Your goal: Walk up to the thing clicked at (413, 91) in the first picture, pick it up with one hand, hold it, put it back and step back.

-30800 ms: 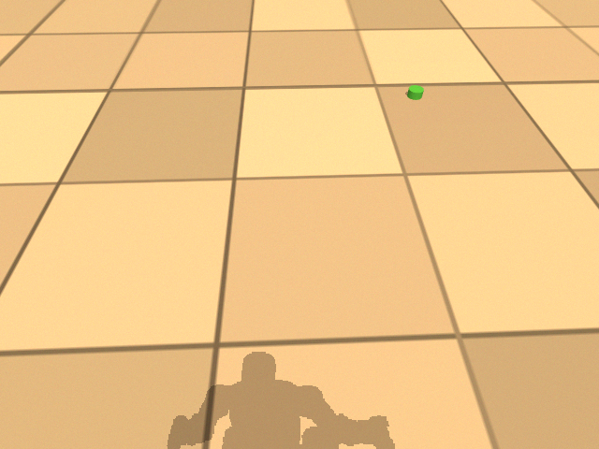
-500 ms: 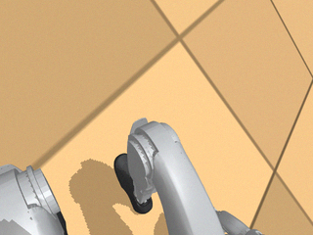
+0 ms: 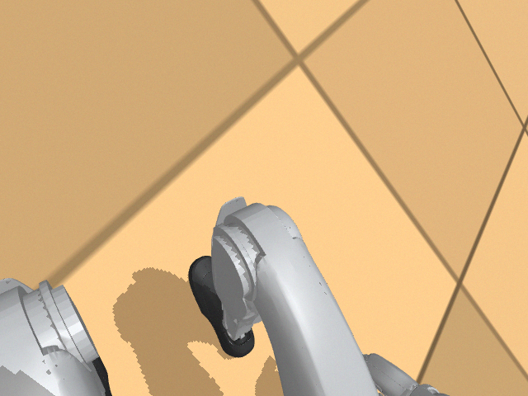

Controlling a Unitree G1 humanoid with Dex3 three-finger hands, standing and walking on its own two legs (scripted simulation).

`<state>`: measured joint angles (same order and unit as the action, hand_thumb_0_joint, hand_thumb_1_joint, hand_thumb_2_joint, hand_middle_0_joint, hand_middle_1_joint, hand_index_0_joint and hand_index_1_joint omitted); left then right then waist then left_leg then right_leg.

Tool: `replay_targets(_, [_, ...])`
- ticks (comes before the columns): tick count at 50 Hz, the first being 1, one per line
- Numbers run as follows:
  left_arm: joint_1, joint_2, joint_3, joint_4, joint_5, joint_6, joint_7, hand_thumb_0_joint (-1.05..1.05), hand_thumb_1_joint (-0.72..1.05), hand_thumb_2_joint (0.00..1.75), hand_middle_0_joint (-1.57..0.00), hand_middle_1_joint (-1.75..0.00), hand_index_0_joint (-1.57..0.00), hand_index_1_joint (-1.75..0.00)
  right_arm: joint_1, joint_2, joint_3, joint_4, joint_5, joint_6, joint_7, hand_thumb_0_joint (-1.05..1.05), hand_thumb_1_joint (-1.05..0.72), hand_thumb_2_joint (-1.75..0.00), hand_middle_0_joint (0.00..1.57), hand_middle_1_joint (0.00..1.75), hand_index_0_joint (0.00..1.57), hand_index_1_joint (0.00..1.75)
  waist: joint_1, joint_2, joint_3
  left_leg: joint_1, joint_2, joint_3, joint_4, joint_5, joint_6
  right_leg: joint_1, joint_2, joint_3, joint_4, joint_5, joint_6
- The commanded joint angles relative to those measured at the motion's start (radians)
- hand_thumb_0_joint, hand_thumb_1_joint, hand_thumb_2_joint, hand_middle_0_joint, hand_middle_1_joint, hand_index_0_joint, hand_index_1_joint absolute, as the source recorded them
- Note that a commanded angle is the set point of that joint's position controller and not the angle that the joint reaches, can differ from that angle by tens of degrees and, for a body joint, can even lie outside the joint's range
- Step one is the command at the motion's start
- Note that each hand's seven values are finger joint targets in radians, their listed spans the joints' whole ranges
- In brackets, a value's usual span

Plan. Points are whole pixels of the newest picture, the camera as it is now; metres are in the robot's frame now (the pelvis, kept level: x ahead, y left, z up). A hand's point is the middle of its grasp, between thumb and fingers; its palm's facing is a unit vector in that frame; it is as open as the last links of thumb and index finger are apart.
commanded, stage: withdraw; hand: left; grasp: from above
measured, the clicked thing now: out of the picture +0.45 +0.29 -0.28
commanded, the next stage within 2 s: home in 0.86 s
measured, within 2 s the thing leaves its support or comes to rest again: neither
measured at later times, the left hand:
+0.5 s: hand out of the picture +0.44 +0.33 -0.12, palm faces -0.35 -0.09 -0.93, open 14.1 cm
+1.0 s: hand out of the picture +0.43 +0.30 -0.16, palm faces -0.43 -0.11 -0.90, open 14.0 cm
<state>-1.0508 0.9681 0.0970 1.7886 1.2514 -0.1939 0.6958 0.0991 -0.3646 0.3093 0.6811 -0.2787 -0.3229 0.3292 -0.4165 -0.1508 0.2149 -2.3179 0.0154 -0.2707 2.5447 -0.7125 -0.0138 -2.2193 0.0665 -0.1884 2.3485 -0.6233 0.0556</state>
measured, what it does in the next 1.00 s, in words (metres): stands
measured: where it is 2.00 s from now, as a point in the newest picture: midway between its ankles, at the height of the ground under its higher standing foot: (169, 364)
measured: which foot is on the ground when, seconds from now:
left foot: down 0.00-1.00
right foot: down 0.00-1.00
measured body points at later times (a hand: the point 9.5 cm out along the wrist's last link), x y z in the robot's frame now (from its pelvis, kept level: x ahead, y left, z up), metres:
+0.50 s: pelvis +0.01 +0.00 +0.03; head +0.22 +0.09 +0.42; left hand +0.46 +0.33 -0.07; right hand +0.10 -0.26 -0.07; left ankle +0.07 +0.13 -0.27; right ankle +0.12 -0.11 -0.27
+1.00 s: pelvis +0.00 -0.01 +0.02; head +0.23 +0.08 +0.39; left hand +0.44 +0.30 -0.11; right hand +0.07 -0.29 -0.07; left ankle +0.07 +0.13 -0.27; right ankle +0.12 -0.11 -0.27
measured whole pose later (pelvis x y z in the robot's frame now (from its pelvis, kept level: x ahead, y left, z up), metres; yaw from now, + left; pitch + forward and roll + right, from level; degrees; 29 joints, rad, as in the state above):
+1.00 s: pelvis +0.00 -0.01 +0.02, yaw +7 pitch +33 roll -7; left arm -0.99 0.71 0.07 1.53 1.28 -0.19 0.49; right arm 0.18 -0.31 0.10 0.72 -0.16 -0.11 0.14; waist -0.30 -0.03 -0.01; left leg -2.33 0.00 -0.14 2.40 -0.65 -0.03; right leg -2.28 0.02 -0.08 2.32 -0.62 0.01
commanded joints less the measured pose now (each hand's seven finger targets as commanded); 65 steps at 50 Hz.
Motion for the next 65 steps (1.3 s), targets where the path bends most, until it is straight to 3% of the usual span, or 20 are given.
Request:
replay_targets(1, [-0.219,0.199,0.009,-0.106,-0.020,0.003,0.043,0.00,-0.50,0.98,-0.07,-1.01,-0.08,-0.99,0.196,-0.341,-0.101,0.022,0.009,0.004,-0.014,0.00,-0.90,-0.90,0.20,0.30,0.20,0.30,-0.046,0.523,-0.656,0.452,0.033,0.105,-0.265,0.197,0.016,0.412,0.038,-0.093,-0.211,0.233,-0.065])
replay_targets(3, [-0.225,0.206,0.001,-0.121,-0.018,0.009,0.034,0.00,-0.51,0.98,-0.07,-0.99,-0.08,-0.98,0.190,-0.338,-0.105,0.017,0.013,0.001,-0.015,0.00,-0.90,-0.90,0.20,0.30,0.20,0.30,-0.045,0.549,-0.656,0.470,0.035,0.107,-0.262,0.194,0.011,0.408,0.033,-0.089,-0.193,0.234,-0.068])
replay_targets(8, [-0.202,0.227,0.073,-0.277,-0.013,0.031,0.021,0.00,-0.51,0.98,-0.07,-0.98,-0.07,-0.98,0.220,-0.326,-0.156,0.028,0.021,0.015,-0.008,0.00,-0.90,-0.90,0.20,0.30,0.20,0.30,0.010,0.667,-0.781,0.554,0.031,0.116,-0.296,0.257,-0.002,0.414,0.029,-0.085,-0.182,0.275,-0.081])
replay_targets(10, [-0.201,0.180,0.065,-0.414,-0.034,0.043,0.001,0.00,-0.53,1.00,-0.07,-0.98,-0.07,-0.98,0.211,-0.308,-0.189,0.022,0.038,0.024,-0.003,0.00,-0.90,-0.90,0.20,0.30,0.20,0.30,0.050,0.745,-0.892,0.620,0.028,0.120,-0.324,0.275,-0.011,0.391,0.024,-0.080,-0.182,0.277,-0.092])
replay_targets(12, [-0.152,0.026,-0.024,-0.415,-0.054,0.069,-0.034,0.00,-0.53,1.00,-0.07,-0.98,-0.06,-0.98,0.193,-0.277,-0.209,0.033,0.058,0.035,0.003,0.00,-0.90,-0.90,0.20,0.30,0.20,0.30,0.049,0.703,-0.868,0.591,0.025,0.136,-0.327,0.255,-0.003,0.347,0.029,-0.070,-0.202,0.270,-0.090])
replay_targets(16, [-0.161,0.027,-0.001,-0.587,-0.074,0.124,-0.083,0.00,-0.53,1.00,-0.07,-0.99,-0.06,-0.99,0.229,-0.260,-0.265,0.054,0.114,0.078,0.005,0.00,-0.90,-0.90,0.20,0.30,0.20,0.30,0.133,0.706,-0.990,0.586,0.014,0.167,-0.355,0.294,0.008,0.333,0.022,-0.035,-0.212,0.291,-0.099])
replay_targets(18, [-0.118,-0.111,-0.073,-0.509,-0.099,0.163,-0.133,0.00,-0.53,1.01,-0.07,-0.99,-0.06,-1.00,0.227,-0.237,-0.277,0.065,0.140,0.105,0.004,0.00,-0.90,-0.90,0.20,0.30,0.20,0.30,0.121,0.597,-0.908,0.512,0.010,0.176,-0.375,0.241,0.022,0.296,0.025,-0.024,-0.239,0.254,-0.097])
replay_targets(21, [-0.172,-0.134,-0.090,-0.579,-0.124,0.185,-0.219,0.00,-0.53,1.02,-0.07,-1.00,-0.06,-1.01,0.247,-0.230,-0.309,0.061,0.160,0.144,-0.020,0.00,-0.90,-0.90,0.20,0.30,0.20,0.30,0.129,0.559,-0.911,0.517,-0.001,0.169,-0.435,0.170,0.024,0.277,0.010,-0.004,-0.270,0.175,-0.103])
replay_targets(25, [-0.203,-0.262,-0.173,-0.591,-0.150,0.187,-0.333,0.00,-0.55,1.04,-0.08,-1.00,-0.06,-1.02,0.247,-0.205,-0.337,0.042,0.185,0.199,-0.061,0.00,-0.90,-0.91,0.20,0.30,0.20,0.30,0.115,0.449,-0.884,0.502,-0.016,0.174,-0.477,0.108,0.031,0.297,0.004,0.025,-0.326,0.119,-0.105])
replay_targets(30, [-0.184,-0.274,-0.191,-0.517,-0.146,0.144,-0.411,0.00,-0.53,1.04,-0.08,-1.01,-0.07,-1.03,0.239,-0.169,-0.329,0.010,0.183,0.240,-0.124,0.00,-0.90,-0.90,0.20,0.30,0.20,0.30,0.120,0.251,-0.784,0.372,-0.036,0.222,-0.463,0.079,0.052,0.375,-0.001,0.072,-0.408,0.035,-0.099])
replay_targets(35, [-0.225,-0.196,-0.149,-0.476,-0.096,0.082,-0.383,0.00,-0.52,1.03,-0.07,-1.01,-0.07,-1.02,0.224,-0.156,-0.307,-0.002,0.176,0.253,-0.176,0.00,-0.89,-0.90,0.20,0.30,0.20,0.30,0.141,0.250,-0.799,0.362,-0.047,0.243,-0.452,0.080,0.050,0.389,-0.011,0.089,-0.395,0.014,-0.098])
replay_targets(43, [-0.282,-0.071,-0.075,-0.315,-0.001,0.002,-0.217,0.00,-0.51,1.01,-0.07,-1.02,-0.07,-1.01,0.232,-0.158,-0.268,0.003,0.131,0.219,-0.202,0.00,-0.89,-0.89,0.20,0.30,0.20,0.30,0.121,0.303,-0.832,0.350,-0.035,0.244,-0.388,0.076,0.050,0.376,-0.010,0.102,-0.339,-0.006,-0.089])
replay_targets(47, [-0.346,0.040,0.017,-0.410,0.020,0.003,-0.133,0.00,-0.52,1.00,-0.07,-1.01,-0.07,-1.00,0.256,-0.181,-0.279,0.013,0.112,0.195,-0.199,0.00,-0.89,-0.90,0.20,0.30,0.20,0.30,0.140,0.480,-0.942,0.484,-0.027,0.240,-0.383,0.126,0.031,0.329,-0.019,0.073,-0.286,0.048,-0.101])
replay_targets(49, [-0.306,0.033,0.036,-0.464,0.009,0.019,-0.117,0.00,-0.44,0.92,-0.15,-0.92,-0.15,-0.92,0.252,-0.187,-0.294,0.015,0.107,0.194,-0.195,0.00,-0.88,-0.89,0.20,0.30,0.20,0.30,0.147,0.525,-1.017,0.547,-0.025,0.242,-0.386,0.164,0.028,0.330,-0.023,0.053,-0.264,0.108,-0.101])
replay_targets(52, [-0.277,0.027,0.049,-0.575,-0.039,0.056,-0.133,0.00,-0.22,0.93,-0.25,-0.68,-0.22,-0.70,0.269,-0.184,-0.319,0.028,0.115,0.201,-0.184,0.00,-0.88,-0.89,0.20,0.30,0.20,0.30,0.166,0.595,-1.130,0.616,-0.023,0.245,-0.401,0.242,0.022,0.358,-0.027,0.043,-0.244,0.202,-0.104])
replay_targets(55, [-0.213,0.007,0.039,-0.575,-0.101,0.091,-0.187,0.00,-0.11,0.90,-0.24,-0.62,-0.22,-0.64,0.302,-0.187,-0.342,0.048,0.130,0.208,-0.174,0.00,-0.88,-0.90,0.20,0.30,0.20,0.30,0.172,0.550,-1.111,0.605,-0.023,0.245,-0.410,0.255,0.030,0.362,-0.030,0.038,-0.266,0.225,-0.099])
replay_targets(58, [-0.112,-0.041,0.031,-0.661,-0.182,0.116,-0.272,0.00,0.05,0.89,-0.23,-0.56,-0.21,-0.58,0.321,-0.179,-0.372,0.050,0.156,0.224,-0.170,0.00,-0.89,-0.90,0.20,0.30,0.20,0.30,0.226,0.568,-1.167,0.676,-0.025,0.241,-0.469,0.283,0.025,0.400,-0.031,0.042,-0.293,0.226,-0.107])
replay_targets(60, [-0.067,-0.059,0.046,-0.754,-0.243,0.122,-0.332,0.00,0.18,0.89,-0.23,-0.52,-0.21,-0.53,0.348,-0.184,-0.399,0.048,0.179,0.236,-0.168,0.00,-0.89,-0.90,0.20,0.30,0.20,0.30,0.237,0.529,-1.174,0.678,-0.031,0.243,-0.491,0.325,0.027,0.451,-0.037,0.051,-0.326,0.267,-0.102])
replay_targets(63, [0.106,-0.184,0.001,-0.839,-0.359,0.154,-0.426,0.00,0.39,0.94,-0.23,-0.50,-0.22,-0.51,0.324,-0.174,-0.411,0.011,0.212,0.258,-0.171,0.00,-0.89,-0.90,0.20,0.30,0.20,0.30,0.246,0.422,-1.114,0.681,-0.031,0.233,-0.536,0.327,0.036,0.484,-0.036,0.062,-0.396,0.271,-0.099])
replay_targets(65, [0.183,-0.180,0.017,-0.987,-0.428,0.167,-0.486,0.00,0.55,0.97,-0.23,-0.46,-0.22,-0.47,0.299,-0.164,-0.415,-0.028,0.230,0.273,-0.181,0.00,-0.89,-0.90,0.20,0.30,0.20,0.30,0.271,0.372,-1.133,0.692,-0.030,0.230,-0.576,0.337,0.041,0.563,-0.035,0.074,-0.436,0.291,-0.095])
